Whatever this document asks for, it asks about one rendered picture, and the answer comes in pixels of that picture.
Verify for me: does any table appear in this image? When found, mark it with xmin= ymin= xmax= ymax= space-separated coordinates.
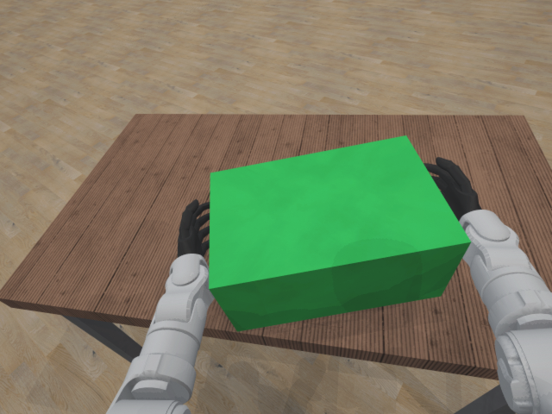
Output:
xmin=0 ymin=114 xmax=552 ymax=414

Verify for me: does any left robot hand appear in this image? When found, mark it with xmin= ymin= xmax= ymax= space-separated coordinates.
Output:
xmin=178 ymin=199 xmax=210 ymax=257

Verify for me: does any robot right upper arm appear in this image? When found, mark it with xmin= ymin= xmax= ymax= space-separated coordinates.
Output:
xmin=495 ymin=328 xmax=552 ymax=414

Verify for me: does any carton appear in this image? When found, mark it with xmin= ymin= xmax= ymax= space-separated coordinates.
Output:
xmin=209 ymin=135 xmax=471 ymax=332

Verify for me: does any right robot hand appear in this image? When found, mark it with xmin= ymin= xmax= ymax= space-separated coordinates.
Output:
xmin=423 ymin=157 xmax=482 ymax=221

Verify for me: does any left robot forearm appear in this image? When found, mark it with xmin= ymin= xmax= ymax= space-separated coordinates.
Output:
xmin=106 ymin=254 xmax=214 ymax=414

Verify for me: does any right robot forearm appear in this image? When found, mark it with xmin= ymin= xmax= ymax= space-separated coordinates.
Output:
xmin=459 ymin=210 xmax=552 ymax=339

